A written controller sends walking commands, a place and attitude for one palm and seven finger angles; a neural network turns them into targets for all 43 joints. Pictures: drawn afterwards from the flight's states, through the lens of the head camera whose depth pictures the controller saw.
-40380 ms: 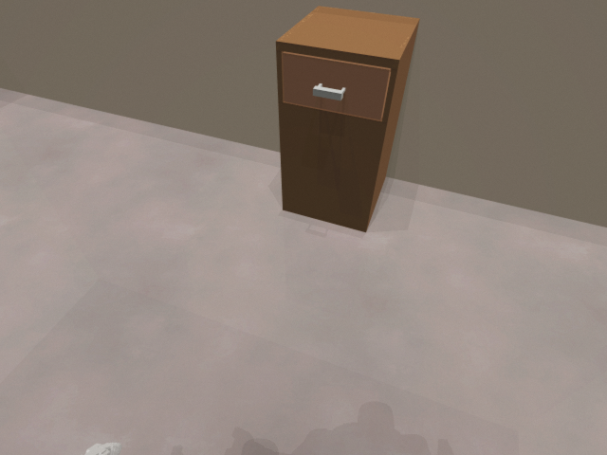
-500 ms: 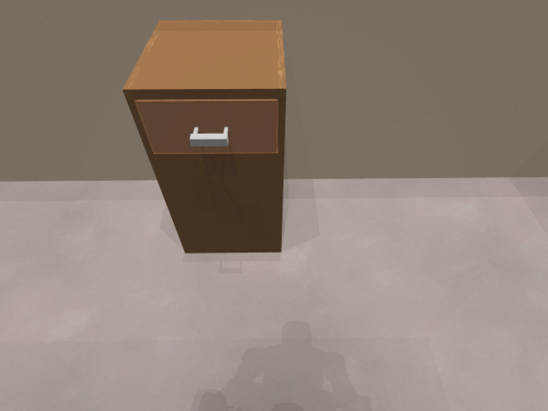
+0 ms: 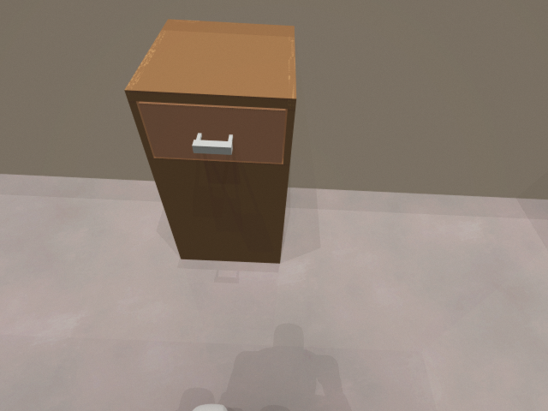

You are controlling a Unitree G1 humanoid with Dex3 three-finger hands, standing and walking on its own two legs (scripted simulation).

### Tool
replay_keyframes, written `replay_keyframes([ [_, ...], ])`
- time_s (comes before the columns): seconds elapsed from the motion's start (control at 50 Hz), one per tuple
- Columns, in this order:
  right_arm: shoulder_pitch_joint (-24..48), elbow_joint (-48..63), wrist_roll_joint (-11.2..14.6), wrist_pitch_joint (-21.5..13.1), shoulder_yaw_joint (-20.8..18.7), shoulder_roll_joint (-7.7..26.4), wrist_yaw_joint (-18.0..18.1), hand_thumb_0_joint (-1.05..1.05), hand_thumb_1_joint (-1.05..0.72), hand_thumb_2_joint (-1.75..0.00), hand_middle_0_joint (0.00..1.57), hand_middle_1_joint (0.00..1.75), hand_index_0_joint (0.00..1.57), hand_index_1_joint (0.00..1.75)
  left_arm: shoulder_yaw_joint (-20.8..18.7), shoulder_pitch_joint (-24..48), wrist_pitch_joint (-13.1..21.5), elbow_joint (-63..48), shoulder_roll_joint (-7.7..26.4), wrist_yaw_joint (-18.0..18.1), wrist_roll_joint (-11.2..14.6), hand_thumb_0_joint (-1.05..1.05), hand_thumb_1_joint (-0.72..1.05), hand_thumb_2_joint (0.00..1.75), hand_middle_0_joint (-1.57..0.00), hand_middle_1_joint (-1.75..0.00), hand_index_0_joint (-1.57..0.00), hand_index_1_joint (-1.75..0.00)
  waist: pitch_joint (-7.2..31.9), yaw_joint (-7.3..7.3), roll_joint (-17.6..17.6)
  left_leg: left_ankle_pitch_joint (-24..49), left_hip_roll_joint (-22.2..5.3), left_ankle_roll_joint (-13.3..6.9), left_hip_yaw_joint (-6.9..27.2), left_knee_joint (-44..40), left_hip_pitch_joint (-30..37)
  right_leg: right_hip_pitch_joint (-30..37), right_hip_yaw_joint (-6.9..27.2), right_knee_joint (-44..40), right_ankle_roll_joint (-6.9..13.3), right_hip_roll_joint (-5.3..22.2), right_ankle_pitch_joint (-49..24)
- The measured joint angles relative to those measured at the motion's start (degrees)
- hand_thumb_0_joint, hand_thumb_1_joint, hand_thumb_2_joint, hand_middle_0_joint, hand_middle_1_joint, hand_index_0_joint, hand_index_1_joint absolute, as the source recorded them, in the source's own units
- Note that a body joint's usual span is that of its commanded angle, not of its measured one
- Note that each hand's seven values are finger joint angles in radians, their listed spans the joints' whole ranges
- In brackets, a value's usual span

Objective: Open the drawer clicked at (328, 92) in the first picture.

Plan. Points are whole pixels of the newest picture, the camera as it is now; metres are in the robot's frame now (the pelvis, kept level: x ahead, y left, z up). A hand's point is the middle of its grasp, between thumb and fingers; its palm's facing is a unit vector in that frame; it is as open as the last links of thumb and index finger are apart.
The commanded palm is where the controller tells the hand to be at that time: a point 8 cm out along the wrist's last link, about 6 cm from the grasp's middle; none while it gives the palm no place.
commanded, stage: take the last steps up to it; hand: left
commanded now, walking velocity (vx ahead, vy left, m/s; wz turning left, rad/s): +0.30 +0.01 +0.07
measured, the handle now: (214, 142) +0.76 +0.22 -0.10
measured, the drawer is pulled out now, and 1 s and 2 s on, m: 0.00 0.00 0.00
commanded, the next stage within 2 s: come to a stop and stand still in 0.42 s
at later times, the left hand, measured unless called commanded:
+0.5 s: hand (165, 363) +0.22 +0.21 -0.17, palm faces +0.11 -0.97 -0.22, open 7.3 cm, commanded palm none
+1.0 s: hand (179, 277) +0.38 +0.22 -0.15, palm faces +0.06 -0.93 -0.36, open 7.4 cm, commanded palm none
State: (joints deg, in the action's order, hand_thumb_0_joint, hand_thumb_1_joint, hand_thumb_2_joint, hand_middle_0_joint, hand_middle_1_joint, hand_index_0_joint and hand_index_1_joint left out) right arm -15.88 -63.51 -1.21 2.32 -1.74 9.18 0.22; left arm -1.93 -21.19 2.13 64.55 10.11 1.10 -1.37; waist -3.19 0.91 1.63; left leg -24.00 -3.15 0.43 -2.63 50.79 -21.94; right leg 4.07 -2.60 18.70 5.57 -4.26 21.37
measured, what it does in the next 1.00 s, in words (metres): walks ahead: left foot, then right foot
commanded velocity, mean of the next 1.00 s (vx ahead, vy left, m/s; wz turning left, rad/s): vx -0.04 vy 0.02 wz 0.00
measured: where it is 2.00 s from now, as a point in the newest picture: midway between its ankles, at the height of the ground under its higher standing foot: (267, 402)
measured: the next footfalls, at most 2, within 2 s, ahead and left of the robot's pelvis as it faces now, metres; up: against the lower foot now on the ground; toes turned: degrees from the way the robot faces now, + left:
left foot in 0.16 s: +0.19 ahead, +0.18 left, +0.00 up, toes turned +7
right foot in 0.42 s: +0.23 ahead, -0.08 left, +0.00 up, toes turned -4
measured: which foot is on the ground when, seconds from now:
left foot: up 0.00-0.14, down 0.16-0.42, up 0.44-0.62, down 0.64-0.94, up 0.96-1.00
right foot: down 0.00-0.16, up 0.18-0.40, down 0.42-0.68, up 0.70-0.92, down 0.94-1.00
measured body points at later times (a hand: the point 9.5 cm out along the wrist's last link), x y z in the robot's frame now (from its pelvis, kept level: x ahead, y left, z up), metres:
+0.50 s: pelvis +0.18 +0.03 -0.01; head +0.21 +0.02 +0.44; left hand +0.22 +0.26 -0.16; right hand +0.20 -0.20 -0.18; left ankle +0.15 +0.16 -0.70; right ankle +0.19 -0.08 -0.73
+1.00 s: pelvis +0.29 -0.01 -0.01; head +0.37 -0.04 +0.43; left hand +0.38 +0.27 -0.13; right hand +0.36 -0.26 -0.18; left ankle +0.23 +0.15 -0.70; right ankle +0.30 -0.11 -0.74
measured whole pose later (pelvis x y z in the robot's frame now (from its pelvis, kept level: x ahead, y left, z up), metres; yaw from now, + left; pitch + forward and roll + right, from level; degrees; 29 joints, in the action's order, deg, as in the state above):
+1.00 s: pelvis +0.29 -0.01 -0.01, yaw +3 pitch +0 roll +2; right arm -7.4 -57.3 -0.6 4.1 -4.5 14.1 1.8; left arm -3.7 -5.5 -0.1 53.6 13.6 1.4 -1.4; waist -9.7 0.2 -3.0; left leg -29.7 -2.1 2.6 0.5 49.9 -18.2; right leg -17.6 -2.8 36.4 2.0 1.6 17.8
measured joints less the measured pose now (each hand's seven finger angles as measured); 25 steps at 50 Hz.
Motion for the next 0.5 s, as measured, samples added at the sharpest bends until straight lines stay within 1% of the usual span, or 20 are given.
replay_keyframes([
  [0.04,0.91,0.9,0.1,-0.08,-0.25,-0.57,-0.42,0.01,-0.91,-0.9,0.2,0.3,0.2,0.3,-0.24,-1.77,0.18,0.81,-0.25,-0.08,-0.09,0.01,0.91,0.9,-0.21,-0.3,-0.2,-0.3,-0.9,0.18,0.81,1.73,-0.96,0.05,-0.49,-0.51,-2.52,1.46,0.05,-0.9,-0.63,0.92,0.69],
  [0.08,2.22,1.98,0.16,-0.44,-0.29,-0.94,-0.8,0.01,-0.91,-0.9,0.2,0.3,0.2,0.3,-0.34,-3.15,0.24,1.62,-0.39,-0.19,-0.11,0.01,0.91,0.9,-0.21,-0.3,-0.2,-0.3,-2.03,0.35,1.56,3.74,-1.42,-0.33,-1.27,-3.63,-4.08,2.85,-0.18,-1.2,-1.45,2.03,1.85],
  [0.12,3.63,3.23,0.05,-1.37,-0.16,-1.03,-0.81,0.01,-0.91,-0.9,0.2,0.3,0.2,0.3,-0.36,-4.25,0.27,2.36,-0.54,-0.32,0.11,0.01,0.91,0.9,-0.21,-0.3,-0.2,-0.3,-3.23,0.26,2.19,6.62,-0.91,-1.16,-2.63,-9.1,-3.93,3.65,-0.64,0.45,-2.45,3.41,4.09],
  [0.14,4.19,3.9,-0.09,-2.15,-0.11,-0.88,-0.66,0.01,-0.91,-0.9,0.2,0.3,0.2,0.3,-0.32,-4.82,0.22,2.74,-0.75,-0.36,0.28,0.01,0.91,0.9,-0.21,-0.3,-0.2,-0.3,-3.68,0.13,2.22,8.9,-0.41,-1.88,-3.32,-12.57,-2.86,3.01,-0.81,3.66,-2.82,4.1,5.86],
  [0.16,4.41,4.74,-0.38,-3.14,-0.08,-0.23,-0.47,0.01,-0.91,-0.9,0.2,0.3,0.2,0.3,-0.23,-5.7,0.04,2.95,-1.42,-0.44,0.51,0.01,0.91,0.9,-0.21,-0.3,-0.2,-0.3,-3.51,0.08,0.93,12.0,-0.87,-3.33,-2.73,-15.77,-1.53,0.42,-1.14,10.2,-3.12,3.93,7.57],
  [0.18,4.83,5.28,-0.61,-4.12,-0.27,-0.05,-0.05,0.01,-0.91,-0.9,0.2,0.3,0.2,0.3,-0.09,-6.0,-0.32,3.02,-1.74,-0.61,0.84,0.01,0.91,0.9,-0.21,-0.3,-0.2,-0.3,-3.5,-0.19,0.35,13.82,-1.3,-2.74,-2.81,-14.71,-1.83,-3.94,-0.98,20.66,-3.39,4.06,8.35],
  [0.2,5.16,5.59,-0.6,-4.7,-0.38,-0.26,0.23,0.01,-0.91,-0.9,0.2,0.3,0.2,0.3,-0.08,-5.75,-0.7,2.93,-1.68,-0.75,0.91,0.01,0.91,0.9,-0.21,-0.3,-0.2,-0.3,-3.6,-0.33,0.54,12.71,-1.33,-2.03,-3.43,-12.88,-1.89,-8.68,-0.18,31.38,-3.35,4.33,9.09],
  [0.22,5.12,5.78,-0.6,-5.01,-0.47,-0.56,0.42,0.01,-0.91,-0.9,0.2,0.3,0.2,0.3,-0.16,-5.1,-1.01,2.69,-1.47,-0.78,0.81,0.01,0.91,0.9,-0.21,-0.3,-0.2,-0.3,-3.45,-0.43,0.8,11.1,-1.21,-1.5,-4.02,-12.21,-1.39,-13.22,0.3,39.88,-3.25,4.66,8.95],
  [0.24,4.76,5.84,-0.64,-5.15,-0.56,-0.83,0.62,0.01,-0.91,-0.9,0.2,0.3,0.2,0.3,-0.31,-4.01,-1.3,2.22,-1.18,-0.84,0.68,0.01,0.91,0.9,-0.21,-0.3,-0.2,-0.3,-3.18,-0.5,0.9,10.0,-0.94,-1.01,-4.38,-12.66,-0.57,-17.32,0.21,45.34,-3.24,5.27,8.0],
  [0.26,4.25,5.7,-0.71,-5.19,-0.72,-0.99,0.99,0.0,-0.91,-0.9,0.2,0.3,0.2,0.3,-0.49,-2.57,-1.52,1.41,-0.92,-0.96,0.49,0.01,0.91,0.9,-0.2,-0.3,-0.2,-0.3,-2.9,-0.5,0.77,9.59,-0.6,-0.61,-4.45,-13.81,0.33,-20.83,-0.24,47.69,-3.35,6.12,6.98],
  [0.28,3.71,5.4,-0.8,-5.11,-0.95,-0.85,1.41,0.0,-0.92,-0.9,0.2,0.3,0.2,0.3,-0.65,-0.95,-1.65,0.29,-0.78,-1.08,0.34,0.01,0.91,0.9,-0.2,-0.3,-0.2,-0.3,-2.67,-0.43,0.39,9.82,-0.28,-0.32,-4.3,-15.31,1.26,-23.6,-0.8,47.21,-3.53,7.07,6.11],
  [0.32,2.7,4.35,-1.05,-4.61,-0.91,-0.29,1.46,0.0,-0.93,-0.9,0.2,0.3,0.2,0.3,-0.84,2.33,-1.5,-2.41,-0.78,-1.27,0.12,0.01,0.91,0.9,-0.2,-0.3,-0.2,-0.3,-2.31,-0.17,-0.73,10.55,0.11,-0.11,-3.63,-18.05,2.93,-26.86,-1.89,40.49,-4.06,8.66,4.54],
  [0.36,1.78,3.22,-1.12,-3.76,-0.73,0.05,1.06,0.0,-0.93,-0.9,0.2,0.3,0.2,0.3,-0.81,4.94,-0.7,-4.92,-0.83,-1.44,-0.08,0.01,0.91,0.9,-0.2,-0.3,-0.2,-0.3,-1.88,-0.17,-1.74,10.1,0.13,-0.06,-2.62,-18.99,4.1,-27.49,-2.82,31.64,-4.67,9.21,2.09],
  [0.4,0.71,2.36,-0.97,-2.79,-0.69,-0.14,0.59,0.0,-0.93,-0.9,0.2,0.3,0.2,0.3,-0.79,6.45,0.26,-6.9,-0.51,-1.56,-0.28,0.01,0.91,0.9,-0.2,-0.3,-0.2,-0.3,-1.26,-0.25,-1.82,7.89,0.14,0.23,-1.68,-17.37,4.71,-25.8,-3.5,23.28,-5.2,9.01,-0.12],
  [0.42,0.01,2.21,-0.8,-2.37,-0.69,-0.52,0.38,0.0,-0.93,-0.9,0.2,0.3,0.2,0.3,-0.82,6.68,0.81,-7.8,-0.05,-1.54,-0.43,0.01,0.91,0.9,-0.2,-0.3,-0.2,-0.3,-0.68,-0.21,-0.93,5.38,0.62,0.2,-1.56,-15.26,4.39,-24.68,-2.95,19.5,-4.99,9.18,-0.54],
  [0.44,-0.35,2.09,-0.6,-1.87,-0.78,-0.6,0.11,0.01,-0.92,-0.9,0.2,0.3,0.2,0.3,-0.88,7.06,1.17,-8.13,-0.02,-1.33,-0.52,0.01,0.91,0.9,-0.2,-0.3,-0.2,-0.3,-0.4,-0.1,-0.77,1.84,0.61,-0.17,-1.32,-12.06,3.7,-24.47,-3.11,19.79,-4.69,9.2,-3.03],
  [0.46,-0.4,1.93,-0.5,-1.38,-0.96,-0.42,-0.15,0.01,-0.92,-0.9,0.2,0.3,0.2,0.3,-0.78,7.43,1.22,-8.11,-0.37,-1.12,-0.52,0.01,0.91,0.9,-0.2,-0.3,-0.2,-0.3,-0.31,-0.11,-1.37,-1.18,0.36,-0.59,-0.65,-7.44,2.54,-23.9,-3.82,20.74,-4.44,8.85,-2.68],
  [0.5,0.26,1.81,-0.47,-0.84,-1.39,-0.03,-0.46,0.01,-0.92,-0.9,0.2,0.3,0.2,0.3,-0.71,7.29,1.2,-7.68,-1.09,-0.51,-0.51,0.0,0.92,0.9,-0.2,-0.3,-0.2,-0.3,-0.07,-0.16,-2.32,-2.83,0.18,-0.99,0.34,2.08,-0.36,-21.48,-4.78,19.43,-4.16,7.87,-1.05],
])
